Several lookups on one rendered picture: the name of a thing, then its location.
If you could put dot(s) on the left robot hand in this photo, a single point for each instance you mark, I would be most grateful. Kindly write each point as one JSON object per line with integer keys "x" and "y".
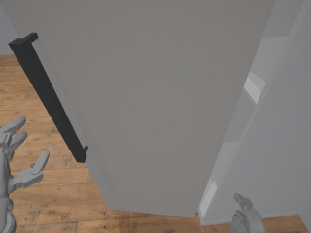
{"x": 8, "y": 145}

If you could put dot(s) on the left robot forearm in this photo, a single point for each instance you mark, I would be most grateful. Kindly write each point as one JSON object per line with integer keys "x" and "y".
{"x": 7, "y": 219}

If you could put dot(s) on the handle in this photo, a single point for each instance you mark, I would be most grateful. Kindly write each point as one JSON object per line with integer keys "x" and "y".
{"x": 35, "y": 72}

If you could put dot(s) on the right robot hand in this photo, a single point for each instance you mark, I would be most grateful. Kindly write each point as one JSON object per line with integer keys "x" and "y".
{"x": 251, "y": 220}

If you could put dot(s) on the fridge door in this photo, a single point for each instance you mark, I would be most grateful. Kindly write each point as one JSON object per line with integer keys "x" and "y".
{"x": 150, "y": 86}

